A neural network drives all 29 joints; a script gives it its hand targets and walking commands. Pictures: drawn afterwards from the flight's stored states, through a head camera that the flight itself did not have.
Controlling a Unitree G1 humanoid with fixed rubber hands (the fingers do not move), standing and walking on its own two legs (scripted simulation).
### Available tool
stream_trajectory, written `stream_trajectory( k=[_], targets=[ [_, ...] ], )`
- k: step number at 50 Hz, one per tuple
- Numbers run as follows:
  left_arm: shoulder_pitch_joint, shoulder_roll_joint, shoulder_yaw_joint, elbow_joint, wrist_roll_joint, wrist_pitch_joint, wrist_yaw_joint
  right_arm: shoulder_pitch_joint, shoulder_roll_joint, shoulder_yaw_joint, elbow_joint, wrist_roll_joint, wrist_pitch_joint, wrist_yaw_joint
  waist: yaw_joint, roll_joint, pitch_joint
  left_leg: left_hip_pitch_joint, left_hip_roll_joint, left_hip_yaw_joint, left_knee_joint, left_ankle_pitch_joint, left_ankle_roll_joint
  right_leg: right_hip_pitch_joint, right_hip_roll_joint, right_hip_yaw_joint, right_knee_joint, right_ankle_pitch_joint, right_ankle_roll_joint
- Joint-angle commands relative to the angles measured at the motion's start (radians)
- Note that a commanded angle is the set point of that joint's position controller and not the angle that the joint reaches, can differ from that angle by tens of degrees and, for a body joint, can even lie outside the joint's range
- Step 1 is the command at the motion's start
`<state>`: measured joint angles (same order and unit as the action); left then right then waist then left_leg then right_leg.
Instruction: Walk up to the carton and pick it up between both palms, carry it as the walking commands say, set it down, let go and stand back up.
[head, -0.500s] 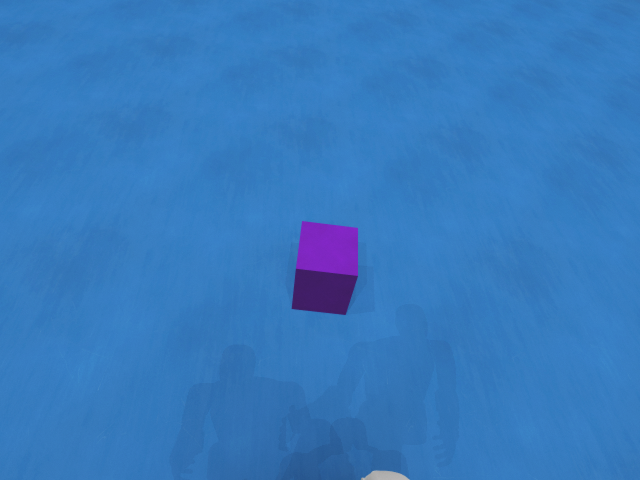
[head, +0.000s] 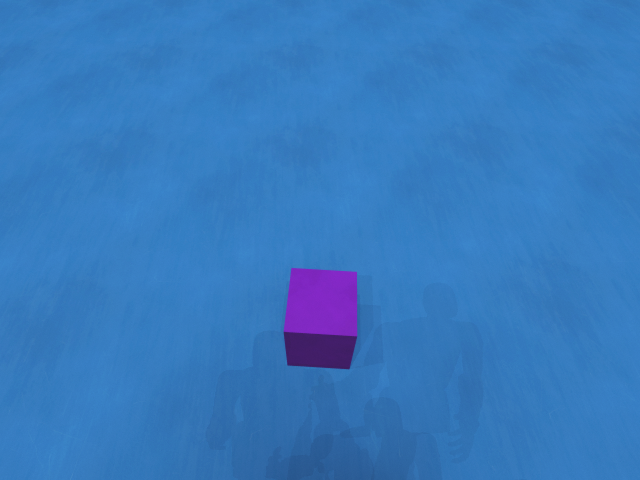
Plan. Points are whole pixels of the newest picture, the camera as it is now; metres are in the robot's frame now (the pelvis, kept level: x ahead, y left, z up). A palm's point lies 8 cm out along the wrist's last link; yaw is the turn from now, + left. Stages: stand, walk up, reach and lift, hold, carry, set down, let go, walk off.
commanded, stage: walk up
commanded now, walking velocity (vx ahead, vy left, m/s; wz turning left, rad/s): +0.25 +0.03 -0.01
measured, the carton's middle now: (321, 320) +0.65 -0.04 -0.64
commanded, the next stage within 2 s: none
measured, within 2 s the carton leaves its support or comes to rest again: neither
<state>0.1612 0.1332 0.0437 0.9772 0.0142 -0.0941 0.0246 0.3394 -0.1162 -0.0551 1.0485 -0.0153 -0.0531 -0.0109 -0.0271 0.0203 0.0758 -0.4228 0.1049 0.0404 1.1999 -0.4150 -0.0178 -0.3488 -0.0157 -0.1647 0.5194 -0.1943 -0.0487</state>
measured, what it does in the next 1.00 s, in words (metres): walks ahead: left foot, then right foot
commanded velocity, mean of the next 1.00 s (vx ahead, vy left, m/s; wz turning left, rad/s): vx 0.08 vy -0.03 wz -0.02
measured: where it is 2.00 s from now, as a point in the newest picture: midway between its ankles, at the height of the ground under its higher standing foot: outside the picture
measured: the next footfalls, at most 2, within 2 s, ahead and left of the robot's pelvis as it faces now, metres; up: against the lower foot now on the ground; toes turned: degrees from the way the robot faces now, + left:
left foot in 0.24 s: +0.18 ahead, +0.14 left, +0.00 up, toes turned +8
right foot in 0.56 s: +0.19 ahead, -0.10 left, +0.00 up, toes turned -5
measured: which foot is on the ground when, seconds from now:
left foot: up 0.00-0.22, down 0.24-0.84, up 0.86-1.00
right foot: down 0.00-0.26, up 0.28-0.54, down 0.56-1.00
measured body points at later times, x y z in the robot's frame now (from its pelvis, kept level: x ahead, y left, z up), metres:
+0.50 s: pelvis +0.12 +0.04 +0.01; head +0.15 +0.07 +0.46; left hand +0.14 +0.25 -0.16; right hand +0.16 -0.18 -0.13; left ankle +0.14 +0.14 -0.73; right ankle +0.12 -0.10 -0.70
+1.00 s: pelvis +0.15 -0.04 +0.01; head +0.17 -0.06 +0.46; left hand +0.17 +0.18 -0.14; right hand +0.15 -0.27 -0.16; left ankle +0.13 +0.12 -0.71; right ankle +0.15 -0.10 -0.73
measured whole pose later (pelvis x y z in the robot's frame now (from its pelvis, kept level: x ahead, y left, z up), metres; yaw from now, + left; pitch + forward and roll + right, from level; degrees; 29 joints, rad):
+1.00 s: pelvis +0.15 -0.04 +0.01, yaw -1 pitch +1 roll +1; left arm 0.26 0.11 0.00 1.07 0.01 -0.01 0.05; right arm 0.25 -0.19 -0.06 1.09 -0.01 0.06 -0.04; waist -0.01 0.04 0.03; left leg -0.29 0.06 0.01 0.68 -0.43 0.00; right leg -0.22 0.05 -0.09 0.45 -0.24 -0.09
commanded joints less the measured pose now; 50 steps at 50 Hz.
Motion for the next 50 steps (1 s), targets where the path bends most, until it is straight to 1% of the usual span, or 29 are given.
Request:
stream_trajectory(
  k=[1, 2, 3, 8, 10, 11, 12, 13, 15, 17, 18, 20, 21, 23, 25, 27, 28, 30, 31, 33, 35, 37, 39, 40, 41, 42, 44, 47, 50],
  targets=[
    [0.125, 0.111, 0.017, 0.011, 0.018, 0.003, -0.011, 0.092, -0.038, -0.004, -0.020, -0.005, 0.032, -0.003, 0.011, -0.121, -0.114, 0.032, 0.021, 0.022, -0.269, 0.064, -0.017, 0.124, -0.291, 0.191, -0.232, 0.597, -0.115],
    [0.171, 0.131, 0.030, 0.027, 0.020, 0.006, -0.008, 0.082, -0.052, -0.012, -0.019, -0.016, 0.047, -0.004, 0.032, -0.107, -0.095, -0.004, 0.030, 0.026, -0.281, 0.051, -0.017, 0.131, -0.355, 0.269, -0.238, 0.609, -0.133],
    [0.175, 0.139, 0.031, 0.035, 0.021, 0.005, -0.008, 0.046, -0.031, -0.008, -0.036, -0.012, 0.053, -0.002, 0.033, -0.165, -0.111, -0.010, 0.037, 0.020, -0.357, 0.070, -0.023, 0.133, -0.360, 0.275, -0.253, 0.505, -0.139],
    [0.121, 0.130, 0.038, 0.066, 0.013, 0.039, -0.020, -0.032, -0.068, -0.005, -0.072, -0.012, 0.030, 0.022, -0.005, -0.241, -0.094, 0.245, -0.040, 0.105, -0.653, 0.257, -0.020, 0.014, -0.202, 0.174, -0.236, -0.162, -0.063],
    [0.188, 0.091, 0.016, 0.076, 0.006, 0.044, -0.016, 0.019, -0.142, -0.025, -0.062, -0.034, 0.012, 0.012, -0.012, -0.058, -0.058, 0.354, 0.007, 0.030, -0.749, 0.166, -0.002, -0.089, -0.142, 0.129, -0.111, -0.243, -0.014],
    [0.205, 0.067, 0.004, 0.066, 0.003, 0.050, -0.014, 0.033, -0.207, -0.044, -0.064, -0.043, 0.006, 0.006, -0.024, 0.132, -0.050, 0.394, 0.140, -0.128, -0.824, 0.091, 0.029, -0.174, -0.073, 0.056, 0.024, -0.280, 0.020],
    [0.199, 0.048, 0.001, 0.034, -0.005, 0.057, -0.011, 0.080, -0.289, -0.057, -0.080, -0.036, -0.001, -0.002, -0.055, 0.380, -0.047, 0.377, 0.363, -0.377, -0.975, 0.055, 0.120, -0.229, -0.023, 0.019, 0.270, -0.388, 0.064],
    [0.167, 0.066, 0.019, 0.030, 0.017, 0.073, -0.011, 0.119, -0.280, -0.054, -0.070, -0.015, 0.007, -0.010, -0.060, 0.255, -0.040, 0.318, 0.414, -0.460, -1.044, -0.003, 0.184, -0.215, -0.041, 0.086, 0.431, -0.388, 0.065],
    [0.123, 0.078, 0.027, 0.032, 0.027, 0.081, -0.019, 0.051, -0.166, -0.019, -0.072, -0.022, 0.001, -0.012, -0.030, 0.072, 0.053, 0.249, 0.342, -0.362, -1.071, 0.091, 0.169, -0.221, -0.068, 0.129, 0.504, -0.243, 0.076],
    [0.217, 0.034, 0.023, 0.095, 0.006, 0.094, -0.020, -0.087, -0.135, -0.007, -0.118, -0.025, -0.007, -0.017, 0.048, 0.122, 0.020, 0.192, 0.235, -0.149, -1.008, 0.474, 0.115, -0.089, -0.099, 0.150, 0.436, -0.159, 0.076],
    [0.238, 0.048, 0.024, 0.108, -0.009, 0.103, -0.014, -0.118, -0.095, 0.009, -0.103, -0.015, -0.011, -0.026, 0.064, 0.166, -0.022, 0.178, 0.193, -0.068, -0.917, 0.899, 0.118, 0.004, -0.075, 0.143, 0.406, -0.184, 0.085],
    [0.254, 0.032, 0.002, 0.127, -0.011, 0.100, 0.001, -0.050, -0.120, 0.007, -0.072, -0.020, -0.019, -0.025, 0.059, 0.150, -0.059, 0.237, 0.146, 0.001, -0.873, 1.044, 0.125, 0.043, -0.056, 0.116, 0.266, -0.186, 0.091],
    [0.257, 0.038, 0.001, 0.131, -0.013, 0.114, 0.005, -0.043, -0.118, 0.006, -0.069, -0.005, -0.015, -0.022, 0.052, 0.098, -0.113, 0.285, 0.162, 0.006, -0.862, 1.021, 0.143, 0.071, -0.045, 0.098, 0.252, -0.193, 0.090],
    [0.221, 0.026, -0.011, 0.110, -0.021, 0.126, 0.019, -0.045, -0.110, 0.013, -0.061, -0.001, -0.005, -0.027, 0.048, 0.150, -0.110, 0.323, 0.147, -0.008, -0.832, 0.912, 0.153, 0.083, -0.037, 0.105, 0.092, -0.147, 0.090],
    [0.237, 0.046, -0.023, 0.098, -0.025, 0.124, 0.022, -0.066, -0.121, 0.010, -0.064, 0.010, 0.014, -0.023, 0.071, 0.131, -0.119, 0.282, 0.107, -0.018, -0.831, 0.647, 0.112, 0.194, -0.056, 0.140, -0.122, 0.068, 0.082],
    [0.195, 0.105, -0.005, 0.097, -0.005, 0.114, 0.028, -0.011, -0.106, 0.012, -0.046, 0.004, 0.029, -0.024, 0.039, 0.005, -0.142, 0.180, 0.047, 0.004, -0.837, 0.344, 0.061, 0.309, -0.144, 0.200, -0.118, 0.323, 0.054],
    [0.158, 0.144, -0.003, 0.085, -0.009, 0.104, 0.022, -0.011, -0.123, 0.003, -0.041, 0.002, 0.044, -0.025, 0.015, -0.023, -0.095, 0.165, 0.010, -0.004, -0.866, 0.233, 0.042, 0.256, -0.172, 0.240, -0.127, 0.323, 0.045],
    [0.129, 0.108, -0.001, 0.106, -0.005, 0.104, 0.016, -0.032, -0.094, 0.007, -0.041, 0.008, 0.054, -0.030, 0.018, -0.094, -0.008, 0.227, 0.026, -0.010, -0.885, 0.204, 0.029, 0.084, -0.130, 0.228, -0.144, 0.085, 0.027],
    [0.117, 0.128, 0.020, 0.096, -0.002, 0.111, 0.013, -0.046, -0.160, -0.017, -0.051, -0.004, 0.060, -0.039, 0.018, -0.139, 0.043, 0.211, 0.092, -0.049, -0.871, 0.213, 0.041, 0.050, -0.084, 0.164, -0.115, 0.045, 0.032],
    [0.102, 0.134, 0.018, 0.059, 0.011, 0.118, 0.007, 0.021, -0.257, -0.050, -0.040, -0.007, 0.058, -0.054, -0.011, -0.039, -0.032, 0.296, 0.211, -0.155, -0.866, 0.315, 0.106, 0.000, -0.049, 0.119, 0.003, 0.040, 0.049],
    [0.106, 0.094, 0.010, 0.044, 0.010, 0.112, 0.009, 0.013, -0.216, -0.043, -0.033, -0.018, 0.051, -0.055, -0.003, 0.090, -0.033, 0.237, 0.234, -0.170, -0.891, 0.290, 0.144, 0.023, -0.035, 0.116, 0.090, -0.075, 0.052],
    [0.120, 0.109, 0.023, 0.036, 0.023, 0.119, 0.000, -0.004, -0.249, -0.060, -0.058, -0.021, 0.062, -0.067, -0.005, 0.069, -0.044, 0.267, 0.322, -0.229, -0.880, 0.363, 0.208, -0.054, -0.027, 0.116, 0.188, -0.196, 0.058],
    [0.177, 0.080, 0.007, 0.038, 0.008, 0.114, 0.008, -0.073, -0.205, -0.051, -0.062, -0.025, 0.065, -0.055, 0.041, 0.127, -0.050, 0.173, 0.244, -0.120, -0.827, 0.319, 0.148, 0.057, -0.055, 0.142, 0.023, -0.083, 0.033],
    [0.206, 0.119, 0.014, 0.044, 0.011, 0.101, 0.012, -0.122, -0.143, -0.045, -0.067, -0.019, 0.070, -0.048, 0.066, 0.044, -0.037, 0.102, 0.146, -0.035, -0.715, 0.246, 0.078, 0.123, -0.126, 0.224, -0.117, 0.140, 0.023],
    [0.192, 0.160, 0.016, 0.048, 0.013, 0.090, 0.011, -0.071, -0.087, -0.024, -0.067, -0.011, 0.080, -0.042, 0.046, -0.161, -0.040, 0.027, 0.000, 0.087, -0.546, 0.061, -0.003, 0.183, -0.260, 0.399, -0.234, 0.271, -0.031],
    [0.210, 0.191, 0.011, 0.035, 0.009, 0.081, 0.011, -0.048, -0.049, -0.007, -0.045, -0.007, 0.097, -0.038, 0.054, -0.191, -0.071, 0.030, -0.049, 0.017, -0.465, -0.099, -0.001, 0.156, -0.329, 0.511, -0.286, 0.311, -0.068],
    [0.185, 0.113, -0.012, 0.054, 0.009, 0.065, 0.012, -0.016, -0.076, -0.005, -0.009, 0.005, 0.117, -0.032, 0.027, -0.130, -0.011, 0.079, -0.023, -0.034, -0.453, -0.078, -0.003, 0.089, -0.304, 0.490, -0.309, 0.282, -0.060],
    [0.106, 0.108, -0.033, 0.036, -0.009, 0.061, 0.022, -0.007, -0.064, 0.006, 0.043, 0.011, 0.104, -0.022, -0.004, -0.141, -0.038, 0.095, -0.037, -0.058, -0.511, -0.005, 0.027, 0.161, -0.214, 0.318, -0.282, 0.410, -0.037],
    [0.132, 0.075, -0.033, 0.055, -0.006, 0.061, 0.027, -0.009, -0.083, 0.006, 0.059, 0.002, 0.103, -0.032, -0.007, -0.106, -0.074, 0.127, -0.058, -0.053, -0.560, 0.021, 0.042, 0.214, -0.215, 0.332, -0.269, 0.392, -0.037]
  ],
)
